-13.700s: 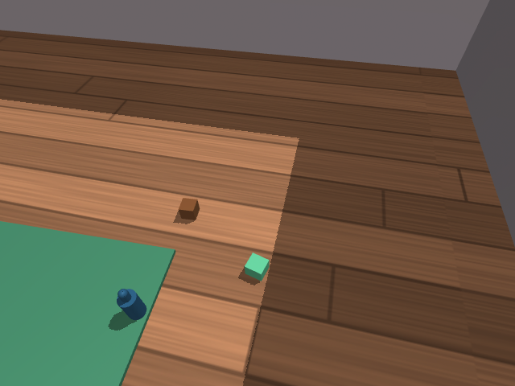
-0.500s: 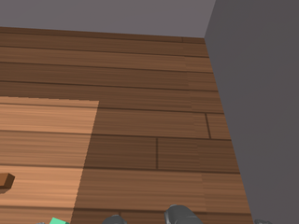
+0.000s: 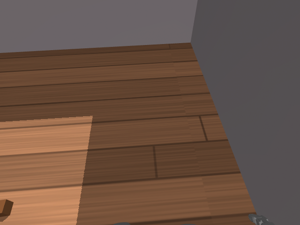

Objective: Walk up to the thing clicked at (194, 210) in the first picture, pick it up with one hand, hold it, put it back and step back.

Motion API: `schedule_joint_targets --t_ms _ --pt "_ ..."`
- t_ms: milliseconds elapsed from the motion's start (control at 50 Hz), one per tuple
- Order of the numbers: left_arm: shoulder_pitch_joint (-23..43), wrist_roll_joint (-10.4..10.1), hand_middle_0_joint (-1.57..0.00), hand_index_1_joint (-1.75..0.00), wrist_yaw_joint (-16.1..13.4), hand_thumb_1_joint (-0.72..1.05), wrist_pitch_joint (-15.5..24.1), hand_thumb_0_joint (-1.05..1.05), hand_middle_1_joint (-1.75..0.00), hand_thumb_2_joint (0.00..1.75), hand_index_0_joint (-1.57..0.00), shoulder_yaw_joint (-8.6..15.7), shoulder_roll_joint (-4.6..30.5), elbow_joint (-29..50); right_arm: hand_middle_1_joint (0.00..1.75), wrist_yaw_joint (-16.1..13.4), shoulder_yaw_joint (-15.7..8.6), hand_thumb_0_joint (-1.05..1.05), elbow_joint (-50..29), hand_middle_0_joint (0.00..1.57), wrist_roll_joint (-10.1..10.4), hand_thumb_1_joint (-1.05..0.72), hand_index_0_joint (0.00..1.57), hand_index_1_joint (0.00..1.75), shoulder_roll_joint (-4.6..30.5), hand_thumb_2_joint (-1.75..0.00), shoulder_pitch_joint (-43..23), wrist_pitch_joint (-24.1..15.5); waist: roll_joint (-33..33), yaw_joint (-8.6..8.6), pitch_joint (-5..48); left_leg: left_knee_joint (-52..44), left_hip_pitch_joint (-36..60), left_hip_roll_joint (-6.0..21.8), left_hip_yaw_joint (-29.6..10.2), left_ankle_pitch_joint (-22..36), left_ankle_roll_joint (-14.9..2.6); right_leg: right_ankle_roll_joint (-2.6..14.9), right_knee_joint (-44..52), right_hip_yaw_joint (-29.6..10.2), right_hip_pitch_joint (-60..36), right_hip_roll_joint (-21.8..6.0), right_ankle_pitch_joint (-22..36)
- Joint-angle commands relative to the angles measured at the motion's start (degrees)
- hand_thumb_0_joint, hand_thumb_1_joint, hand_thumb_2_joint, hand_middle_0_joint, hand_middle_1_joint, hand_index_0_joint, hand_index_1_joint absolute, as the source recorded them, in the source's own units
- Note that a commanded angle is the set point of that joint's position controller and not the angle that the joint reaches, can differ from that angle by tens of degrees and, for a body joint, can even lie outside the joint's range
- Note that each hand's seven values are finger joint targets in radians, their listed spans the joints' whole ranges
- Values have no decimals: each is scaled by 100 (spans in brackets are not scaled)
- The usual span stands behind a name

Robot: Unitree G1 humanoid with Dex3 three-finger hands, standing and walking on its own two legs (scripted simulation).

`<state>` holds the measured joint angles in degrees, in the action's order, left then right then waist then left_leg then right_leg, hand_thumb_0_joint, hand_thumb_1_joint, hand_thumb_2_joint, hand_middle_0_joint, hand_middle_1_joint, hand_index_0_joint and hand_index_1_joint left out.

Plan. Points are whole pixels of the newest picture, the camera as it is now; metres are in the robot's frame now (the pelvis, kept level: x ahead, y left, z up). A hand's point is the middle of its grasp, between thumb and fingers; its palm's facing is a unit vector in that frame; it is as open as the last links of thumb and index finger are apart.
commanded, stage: walk up
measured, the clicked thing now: (1, 208) +0.31 +0.92 -0.72
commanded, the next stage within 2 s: stand in 0.84 s
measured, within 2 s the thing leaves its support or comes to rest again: neither
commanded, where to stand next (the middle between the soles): +0.07 +0.00 m, yaw +1 degrees
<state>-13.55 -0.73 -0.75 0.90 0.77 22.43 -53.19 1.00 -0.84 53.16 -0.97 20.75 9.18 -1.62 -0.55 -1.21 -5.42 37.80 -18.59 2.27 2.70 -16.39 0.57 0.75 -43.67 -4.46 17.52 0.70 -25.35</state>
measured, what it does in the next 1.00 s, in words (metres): stands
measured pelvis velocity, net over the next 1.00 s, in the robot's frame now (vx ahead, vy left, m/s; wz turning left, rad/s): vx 0.03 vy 0.01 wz -0.06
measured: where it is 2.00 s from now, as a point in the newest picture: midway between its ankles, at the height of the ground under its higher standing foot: outside the picture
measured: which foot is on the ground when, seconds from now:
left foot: down 0.00-1.00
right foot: down 0.00-1.00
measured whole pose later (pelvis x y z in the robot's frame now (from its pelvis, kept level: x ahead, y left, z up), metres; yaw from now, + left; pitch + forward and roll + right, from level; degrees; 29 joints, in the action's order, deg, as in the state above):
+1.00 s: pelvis +0.03 +0.01 +0.03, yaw -3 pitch -2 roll +0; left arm -3.3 -0.1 -0.1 0.7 0.4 19.8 -65.1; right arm 0.8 -1.0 65.8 -0.7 20.0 3.5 -0.2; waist 0.1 1.3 -4.0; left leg 19.7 -7.2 3.3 6.0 -10.0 1.2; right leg -1.1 -19.8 -5.3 5.5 0.4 -12.0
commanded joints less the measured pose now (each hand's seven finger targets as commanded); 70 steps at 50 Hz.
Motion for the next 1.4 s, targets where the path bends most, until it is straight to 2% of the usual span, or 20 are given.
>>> schedule_joint_targets --t_ms 0,40,60,80,120,140,180,260,320,360,420,520,720,800,820,900,960,1040,1160,1380 --pt "-316 87 -20 -30 -30 90 215 0 -30 90 -20 306 1151 -17 30 -74 -354 0 -329 20 28 -90 20 30 1537 -90 -608 -46 685 -99 490 -1456 -50 1063 -1149 -664 -776 163 1153 -60 -427 -141 434" --pt "-90 116 -20 -30 -23 90 271 0 -30 90 -20 350 1279 -59 30 -65 -264 0 -236 20 89 -90 20 30 1327 -90 -533 -30 441 -15 416 -734 -187 563 -585 180 -342 334 1614 -654 -609 -465 1517" --pt "170 111 -20 -30 -33 90 291 0 -30 90 -20 362 1402 -46 30 -53 -226 0 -150 20 106 -90 20 30 1210 -90 -506 -19 271 75 344 -603 -106 361 -439 133 -212 449 1853 -1142 -297 -725 1192" --pt "372 114 -20 -30 -21 90 288 0 -30 90 -20 339 1499 -70 30 -43 -238 0 -44 20 106 -90 20 30 1243 -90 -455 3 252 211 246 -718 244 303 -383 -434 -223 507 1942 -1252 237 -856 601" --pt "680 105 -20 -30 11 90 238 0 -30 90 -20 274 1354 -66 30 -42 -279 0 115 20 80 -90 20 30 1300 -90 -362 6 200 287 73 -1167 691 436 -574 -799 -298 347 1989 -911 728 -640 59" --pt "663 101 -20 -30 20 90 224 0 -30 90 -20 243 1223 -113 30 -30 -290 0 138 20 84 -90 20 30 1361 -90 -506 -6 262 211 110 -1310 629 559 -698 -860 -353 269 1989 -649 536 -446 148" --pt "606 130 -20 -30 23 90 238 0 -30 90 -20 222 1197 -277 30 -9 -250 0 179 20 87 -90 20 30 1312 -90 -633 -12 36 133 251 -1403 400 647 -736 -826 -408 255 2019 -560 30 -397 546" --pt "861 96 -20 -30 15 90 257 0 -30 90 -20 207 1185 -390 30 -33 -193 0 411 20 95 -90 20 30 1253 -90 -538 -59 -153 198 626 -1386 753 543 -447 363 -277 197 1945 -616 -413 -549 1832" --pt "872 62 -20 -30 -9 90 249 0 -30 90 -20 195 1125 -507 30 -65 -213 0 556 20 107 -90 20 30 1309 -90 -548 -89 -45 186 1068 -1259 1247 633 -328 1558 -308 162 1845 -468 -705 -577 2737" --pt "899 40 -20 -30 -26 90 232 0 -30 90 -20 202 1113 -582 30 -83 -211 0 637 20 112 -90 20 30 1289 -90 -546 -80 -61 174 1169 -1223 1399 654 -249 1958 -309 145 1832 -414 -802 -599 2995" --pt "1000 24 -20 -30 -32 90 181 0 -30 90 -20 185 1096 -641 30 -96 -222 0 722 20 106 -90 20 30 1300 -90 -652 -45 32 163 1014 -1371 1470 685 -237 1823 -306 121 1924 -395 -689 -607 2793" --pt "1207 49 -20 -30 -18 90 134 0 -30 90 -20 147 1067 -768 30 -81 -224 0 821 20 89 -90 20 30 1263 -90 -811 0 66 183 647 -1687 1365 666 -261 1085 -267 83 2236 -456 -514 -562 2280" --pt "1365 91 -20 -30 -9 90 140 0 -30 90 -20 149 1045 -855 30 -72 -246 0 915 20 82 -90 20 30 1193 -90 -849 9 -59 234 710 -1832 1682 607 -135 1013 -180 61 2565 -555 -516 -616 2368" --pt "1329 106 -20 -30 -12 90 140 0 -30 90 -20 157 1029 -873 30 -70 -263 0 904 20 73 -90 20 30 1192 -90 -874 0 -17 226 782 -1884 1760 646 -111 1128 -197 48 2544 -481 -620 -585 2494" --pt "1359 86 -20 -30 -3 90 150 0 -30 90 -20 180 1053 -851 30 -89 -244 0 864 20 55 -90 20 30 1163 -90 -955 -5 -87 239 799 -1925 1736 708 -263 1668 -148 -2 2547 -455 -774 -666 2962" --pt "1248 75 -20 -30 -6 90 127 0 -30 90 -20 202 996 -849 30 -124 -268 0 885 20 64 -90 20 30 1208 -90 -875 -12 20 238 1093 -1857 1925 718 -190 2168 -127 -5 2495 -395 -1068 -700 3508" --pt "1220 82 -20 -30 -1 90 112 0 -30 90 -20 206 979 -844 30 -124 -237 0 870 20 65 -90 20 30 1151 -90 -897 -10 70 230 1006 -1970 1834 690 -198 1999 -108 -38 2587 -353 -1093 -685 3295" --pt "1232 110 -20 -30 5 90 66 0 -30 90 -20 218 984 -850 30 -127 -240 0 876 20 39 -90 20 30 1147 -90 -932 11 91 218 755 -2139 1726 679 -245 1216 -98 -44 2765 -359 -832 -653 2498" --pt "1211 124 -20 -30 22 90 65 0 -30 90 -20 216 955 -835 30 -108 -247 0 874 20 27 -90 20 30 1133 -90 -883 22 62 223 623 -2279 1549 672 -329 720 -129 -41 2850 -356 -771 -654 2057" --pt "1029 128 -20 -30 31 90 98 0 -30 90 -20 181 960 -803 30 -74 -269 0 885 20 24 -90 20 30 1127 -90 -815 27 35 222 630 -2179 1609 635 -368 760 -167 -36 2925 -366 -656 -709 2009"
